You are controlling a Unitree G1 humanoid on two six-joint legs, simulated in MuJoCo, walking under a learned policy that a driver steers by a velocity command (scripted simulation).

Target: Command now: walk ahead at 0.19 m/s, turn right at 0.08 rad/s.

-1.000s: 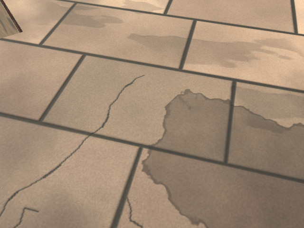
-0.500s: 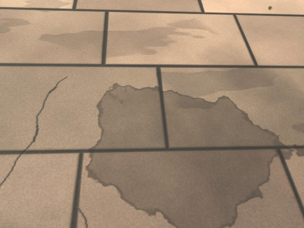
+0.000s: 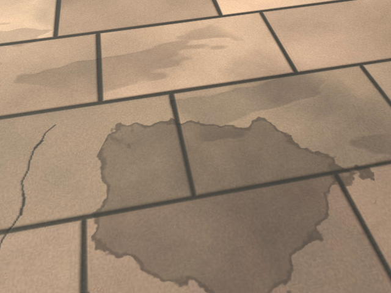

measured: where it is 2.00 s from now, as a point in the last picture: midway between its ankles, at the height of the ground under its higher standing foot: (202, 166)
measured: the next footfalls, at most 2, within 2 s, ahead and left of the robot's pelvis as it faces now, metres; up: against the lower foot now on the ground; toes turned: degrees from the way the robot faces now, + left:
left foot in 0.18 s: +0.06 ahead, +0.13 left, +0.00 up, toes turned +2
right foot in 0.64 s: +0.42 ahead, -0.11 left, +0.00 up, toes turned -2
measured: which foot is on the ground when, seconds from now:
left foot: up 0.00-0.16, down 0.18-0.64, up 0.66-1.00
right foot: down 0.00-0.18, up 0.20-0.62, down 0.64-1.00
